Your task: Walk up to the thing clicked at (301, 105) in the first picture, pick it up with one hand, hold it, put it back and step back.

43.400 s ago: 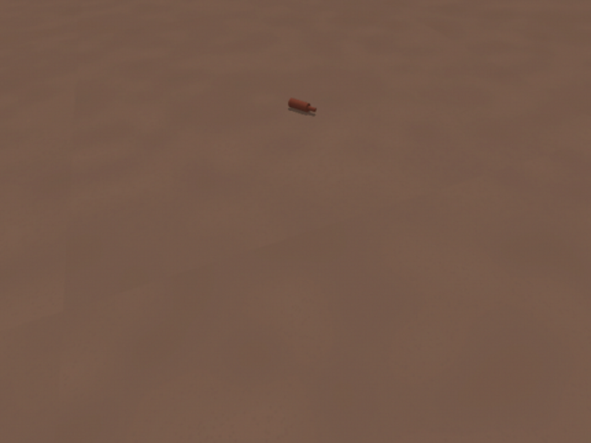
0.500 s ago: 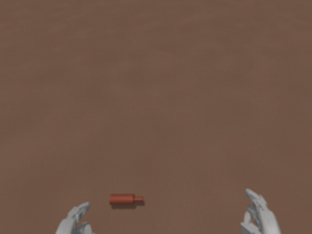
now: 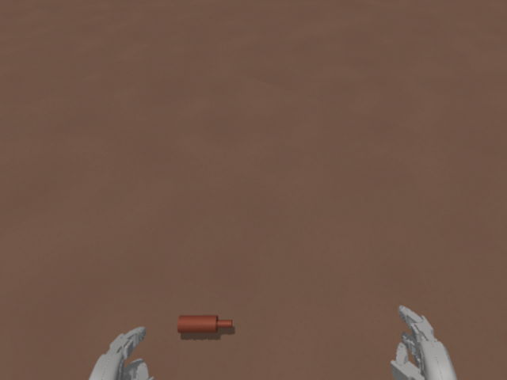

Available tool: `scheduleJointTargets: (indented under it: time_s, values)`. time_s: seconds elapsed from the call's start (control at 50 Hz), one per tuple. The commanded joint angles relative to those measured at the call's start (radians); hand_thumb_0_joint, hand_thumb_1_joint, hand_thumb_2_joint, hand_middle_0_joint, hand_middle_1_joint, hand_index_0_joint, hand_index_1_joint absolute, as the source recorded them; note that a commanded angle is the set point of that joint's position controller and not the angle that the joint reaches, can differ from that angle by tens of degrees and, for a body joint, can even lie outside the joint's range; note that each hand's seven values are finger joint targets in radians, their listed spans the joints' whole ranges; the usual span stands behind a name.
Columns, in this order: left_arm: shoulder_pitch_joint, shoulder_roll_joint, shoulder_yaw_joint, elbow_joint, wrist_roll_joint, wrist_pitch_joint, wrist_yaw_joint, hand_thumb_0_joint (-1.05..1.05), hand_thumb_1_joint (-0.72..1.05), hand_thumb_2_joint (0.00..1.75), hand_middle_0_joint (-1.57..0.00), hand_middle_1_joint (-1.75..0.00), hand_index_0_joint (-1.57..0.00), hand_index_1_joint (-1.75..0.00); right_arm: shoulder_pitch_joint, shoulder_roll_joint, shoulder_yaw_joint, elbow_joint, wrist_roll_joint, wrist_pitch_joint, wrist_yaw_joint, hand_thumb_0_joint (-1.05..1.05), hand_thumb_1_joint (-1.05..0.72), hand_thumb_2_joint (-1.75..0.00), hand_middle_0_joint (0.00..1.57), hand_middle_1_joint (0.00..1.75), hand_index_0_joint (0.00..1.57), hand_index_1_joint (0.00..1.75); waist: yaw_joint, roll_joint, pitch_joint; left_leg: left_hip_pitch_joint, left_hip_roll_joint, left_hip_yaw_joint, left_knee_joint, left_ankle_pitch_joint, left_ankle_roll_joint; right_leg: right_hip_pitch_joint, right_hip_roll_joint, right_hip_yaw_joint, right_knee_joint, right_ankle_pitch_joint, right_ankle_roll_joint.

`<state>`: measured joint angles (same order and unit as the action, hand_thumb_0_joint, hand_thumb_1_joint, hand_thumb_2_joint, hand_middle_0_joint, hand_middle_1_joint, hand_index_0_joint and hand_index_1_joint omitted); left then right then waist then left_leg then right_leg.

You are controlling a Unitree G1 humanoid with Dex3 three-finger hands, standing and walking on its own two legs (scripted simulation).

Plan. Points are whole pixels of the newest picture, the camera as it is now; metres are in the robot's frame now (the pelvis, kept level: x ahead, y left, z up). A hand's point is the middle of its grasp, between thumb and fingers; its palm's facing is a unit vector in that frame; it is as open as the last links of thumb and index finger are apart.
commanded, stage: home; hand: left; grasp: from above
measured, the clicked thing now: (205, 323) +0.46 +0.21 -0.69
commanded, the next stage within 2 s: stand in 0.04 s
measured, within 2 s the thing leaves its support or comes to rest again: neither
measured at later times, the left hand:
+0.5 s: hand out of the picture +0.09 +0.24 -0.10, palm faces +0.03 -0.94 -0.33, open 7.4 cm
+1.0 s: hand out of the picture +0.01 +0.25 -0.10, palm faces +0.04 -0.94 -0.33, open 7.4 cm
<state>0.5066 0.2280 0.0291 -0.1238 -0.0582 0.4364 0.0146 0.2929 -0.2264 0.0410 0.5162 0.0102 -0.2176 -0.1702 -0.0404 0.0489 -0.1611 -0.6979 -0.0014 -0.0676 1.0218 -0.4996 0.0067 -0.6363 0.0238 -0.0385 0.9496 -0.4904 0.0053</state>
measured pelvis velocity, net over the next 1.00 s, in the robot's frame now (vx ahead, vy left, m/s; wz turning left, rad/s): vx -0.02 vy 0.02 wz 0.00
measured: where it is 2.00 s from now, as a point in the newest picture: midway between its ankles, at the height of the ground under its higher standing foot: outside the picture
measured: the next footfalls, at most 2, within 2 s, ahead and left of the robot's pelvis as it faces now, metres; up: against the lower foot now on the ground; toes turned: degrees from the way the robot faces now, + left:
none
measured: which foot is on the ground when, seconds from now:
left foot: down 0.00-1.00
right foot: down 0.00-1.00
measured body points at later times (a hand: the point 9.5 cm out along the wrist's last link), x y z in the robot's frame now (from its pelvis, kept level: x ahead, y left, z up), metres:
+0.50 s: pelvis -0.01 +0.01 +0.04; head +0.00 +0.02 +0.49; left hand +0.09 +0.29 -0.08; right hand +0.09 -0.27 -0.08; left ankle +0.01 +0.11 -0.68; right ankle -0.01 -0.13 -0.68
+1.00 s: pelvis -0.02 +0.02 +0.06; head -0.03 +0.01 +0.51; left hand +0.01 +0.30 -0.07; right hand +0.05 -0.26 -0.08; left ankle +0.01 +0.11 -0.68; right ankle -0.01 -0.13 -0.68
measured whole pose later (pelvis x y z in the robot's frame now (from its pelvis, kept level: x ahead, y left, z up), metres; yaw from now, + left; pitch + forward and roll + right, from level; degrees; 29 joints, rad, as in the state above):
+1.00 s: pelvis -0.02 +0.02 +0.06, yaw +0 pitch -5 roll +0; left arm 0.19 0.29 0.04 1.11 0.03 0.01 0.03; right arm 0.15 -0.28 -0.04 1.10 -0.03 0.00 -0.01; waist 0.02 0.01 0.06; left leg -0.12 -0.06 -0.02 0.38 -0.17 0.04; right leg -0.10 -0.04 0.01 0.38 -0.19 0.04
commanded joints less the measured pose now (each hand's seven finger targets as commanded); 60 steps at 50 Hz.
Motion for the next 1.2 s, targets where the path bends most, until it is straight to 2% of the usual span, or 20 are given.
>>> scheduleJointTargets:
  time_s: [0.0,0.1,0.12,0.14,0.16,0.18,0.22,0.26,0.32,0.4,0.56,0.62,0.66,0.72,0.78,0.84,0.9,1.02,1.12,1.18]
  values:
    - [-0.001,0.111,0.066,-0.195,0.004,-0.045,0.011,0.0,0.9,0.9,-0.2,-0.3,-0.2,-0.3,-0.06,-0.123,-0.063,-0.158,0.002,-0.059,-0.017,0.0,-0.9,-0.9,0.2,0.3,0.2,0.3,0.001,-0.005,-0.1,0.113,0.001,0.01,-0.161,0.252,0.011,0.046,0.007,-0.013,-0.149,0.233,-0.01]
    - [0.005,0.11,0.064,-0.173,0.009,-0.044,0.014,0.0,0.9,0.9,-0.2,-0.3,-0.2,-0.3,-0.058,-0.123,-0.064,-0.154,0.0,-0.057,-0.016,0.0,-0.9,-0.9,0.2,0.3,0.2,0.3,-0.001,0.003,-0.087,0.111,0.006,-0.003,-0.17,0.263,0.006,0.04,0.01,-0.021,-0.135,0.232,-0.013]
    - [-0.308,0.185,0.057,0.178,0.127,-0.248,0.049,0.0,0.9,0.9,-0.2,-0.3,-0.2,-0.3,-0.149,-0.219,-0.096,0.095,-0.13,0.043,0.043,0.0,-0.9,-0.9,0.2,0.3,0.2,0.3,0.086,-0.051,0.159,0.121,0.045,-0.028,-0.265,0.4,0.056,0.205,-0.075,0.091,-0.211,0.251,-0.049]
    - [-0.23,0.199,0.08,0.329,0.128,-0.314,0.045,0.0,0.9,0.9,-0.2,-0.3,-0.2,-0.3,-0.144,-0.223,-0.113,0.102,-0.124,0.08,0.068,0.0,-0.9,-0.9,0.2,0.3,0.2,0.3,0.069,-0.093,0.049,0.218,0.031,-0.003,-0.256,0.445,0.061,0.232,-0.083,0.138,-0.217,0.289,-0.083]
    - [-0.227,0.207,0.075,0.365,0.132,-0.347,0.041,0.0,0.9,0.9,-0.2,-0.3,-0.2,-0.3,-0.126,-0.231,-0.115,0.096,-0.124,0.097,0.083,0.0,-0.9,-0.9,0.2,0.3,0.2,0.3,0.054,-0.108,0.037,0.253,0.038,-0.011,-0.261,0.448,0.065,0.225,-0.088,0.151,-0.213,0.295,-0.095]
    - [-0.249,0.199,0.065,0.394,0.127,-0.364,0.033,0.0,0.9,0.9,-0.2,-0.3,-0.2,-0.3,-0.109,-0.227,-0.109,0.093,-0.133,0.107,0.095,0.0,-0.9,-0.9,0.2,0.3,0.2,0.3,0.039,-0.057,0.06,0.25,0.04,-0.033,-0.29,0.416,0.066,0.212,-0.073,0.137,-0.222,0.297,-0.08]
    - [-0.269,0.206,0.06,0.481,0.119,-0.389,0.029,0.0,0.9,0.9,-0.2,-0.3,-0.2,-0.3,-0.114,-0.2,-0.11,0.139,-0.081,0.116,0.127,0.0,-0.9,-0.9,0.2,0.3,0.2,0.3,0.063,-0.031,0.026,0.296,0.031,-0.038,-0.34,0.369,0.063,0.301,-0.092,0.13,-0.227,0.298,-0.061]
    - [-0.277,0.203,0.065,0.568,0.11,-0.397,0.027,0.0,0.9,0.9,-0.2,-0.3,-0.2,-0.3,-0.159,-0.197,-0.115,0.163,-0.061,0.126,0.141,0.0,-0.9,-0.9,0.2,0.3,0.2,0.3,0.076,-0.086,0.028,0.336,0.025,-0.03,-0.349,0.381,0.056,0.299,-0.096,0.138,-0.275,0.311,-0.058]
    - [-0.327,0.208,0.064,0.676,0.106,-0.419,0.03,0.0,0.9,0.9,-0.2,-0.3,-0.2,-0.3,-0.155,-0.19,-0.122,0.219,-0.06,0.145,0.15,0.0,-0.9,-0.9,0.2,0.3,0.2,0.3,0.061,-0.112,0.033,0.376,0.014,-0.02,-0.369,0.313,0.051,0.327,-0.129,0.171,-0.359,0.283,-0.053]
    - [-0.335,0.198,0.063,0.791,0.097,-0.438,0.035,0.0,0.9,0.9,-0.2,-0.3,-0.2,-0.3,-0.141,-0.2,-0.126,0.282,-0.065,0.155,0.146,0.0,-0.9,-0.9,0.2,0.3,0.2,0.3,0.062,-0.047,0.048,0.449,0.047,-0.059,-0.448,0.426,0.056,0.371,-0.109,0.125,-0.357,0.37,-0.032]
    - [-0.339,0.204,0.052,0.982,0.089,-0.444,0.032,0.0,0.9,0.9,-0.2,-0.3,-0.2,-0.3,-0.157,-0.228,-0.125,0.394,-0.054,0.181,0.136,0.0,-0.9,-0.9,0.2,0.3,0.2,0.3,0.058,-0.014,0.186,0.455,0.07,-0.102,-0.632,0.302,0.043,0.439,-0.104,0.118,-0.508,0.285,-0.029]
    - [-0.342,0.202,0.049,1.032,0.084,-0.444,0.032,0.0,0.9,0.9,-0.2,-0.3,-0.2,-0.3,-0.154,-0.238,-0.125,0.428,-0.05,0.179,0.132,0.0,-0.9,-0.9,0.2,0.3,0.2,0.3,0.06,0.012,0.153,0.51,0.091,-0.117,-0.682,0.376,0.038,0.49,-0.102,0.101,-0.516,0.329,-0.018]
    - [-0.334,0.21,0.048,1.067,0.086,-0.446,0.032,0.0,0.9,0.9,-0.2,-0.3,-0.2,-0.3,-0.167,-0.239,-0.125,0.445,-0.045,0.182,0.132,0.0,-0.9,-0.9,0.2,0.3,0.2,0.3,0.064,0.001,0.176,0.497,0.088,-0.117,-0.706,0.347,0.036,0.513,-0.105,0.099,-0.545,0.318,-0.013]
    - [-0.34,0.215,0.044,1.106,0.088,-0.45,0.032,0.0,0.9,0.9,-0.2,-0.3,-0.2,-0.3,-0.168,-0.232,-0.123,0.472,-0.041,0.183,0.132,0.0,-0.9,-0.9,0.2,0.3,0.2,0.3,0.062,-0.041,0.188,0.535,0.081,-0.096,-0.705,0.398,0.028,0.516,-0.118,0.108,-0.581,0.341,-0.014]
    - [-0.35,0.22,0.042,1.132,0.089,-0.447,0.029,0.0,0.9,0.9,-0.2,-0.3,-0.2,-0.3,-0.168,-0.247,-0.126,0.492,-0.042,0.19,0.133,0.0,-0.9,-0.9,0.2,0.3,0.2,0.3,0.055,-0.024,0.215,0.517,0.083,-0.105,-0.754,0.252,0.027,0.506,-0.112,0.104,-0.604,0.289,-0.009]
    - [-0.348,0.222,0.041,1.153,0.089,-0.448,0.026,0.0,0.9,0.9,-0.2,-0.3,-0.2,-0.3,-0.172,-0.249,-0.124,0.505,-0.041,0.193,0.137,0.0,-0.9,-0.9,0.2,0.3,0.2,0.3,0.057,-0.028,0.22,0.499,0.083,-0.11,-0.778,0.202,0.028,0.526,-0.115,0.105,-0.615,0.279,-0.009]
    - [-0.353,0.23,0.039,1.174,0.089,-0.452,0.027,0.0,0.9,0.9,-0.2,-0.3,-0.2,-0.3,-0.182,-0.241,-0.123,0.516,-0.04,0.194,0.14,0.0,-0.9,-0.9,0.2,0.3,0.2,0.3,0.054,-0.049,0.223,0.513,0.084,-0.103,-0.774,0.24,0.027,0.519,-0.125,0.114,-0.631,0.276,-0.009]
    - [-0.343,0.237,0.036,1.196,0.088,-0.453,0.022,0.0,0.9,0.9,-0.2,-0.3,-0.2,-0.3,-0.189,-0.255,-0.121,0.529,-0.037,0.198,0.146,0.0,-0.9,-0.9,0.2,0.3,0.2,0.3,0.054,-0.045,0.24,0.489,0.084,-0.108,-0.785,0.173,0.026,0.504,-0.12,0.111,-0.649,0.222,-0.01]
    - [-0.36,0.248,0.033,1.204,0.087,-0.462,0.024,0.0,0.9,0.9,-0.2,-0.3,-0.2,-0.3,-0.181,-0.25,-0.112,0.54,-0.033,0.193,0.148,0.0,-0.9,-0.9,0.2,0.3,0.2,0.3,0.044,-0.064,0.204,0.558,0.079,-0.083,-0.743,0.314,0.027,0.5,-0.142,0.132,-0.677,0.273,-0.015]
    - [-0.355,0.251,0.033,1.21,0.085,-0.458,0.022,0.0,0.9,0.9,-0.2,-0.3,-0.2,-0.3,-0.183,-0.265,-0.111,0.548,-0.035,0.198,0.149,0.0,-0.9,-0.9,0.2,0.3,0.2,0.3,0.047,-0.036,0.222,0.522,0.085,-0.095,-0.765,0.23,0.029,0.502,-0.131,0.12,-0.669,0.235,-0.013]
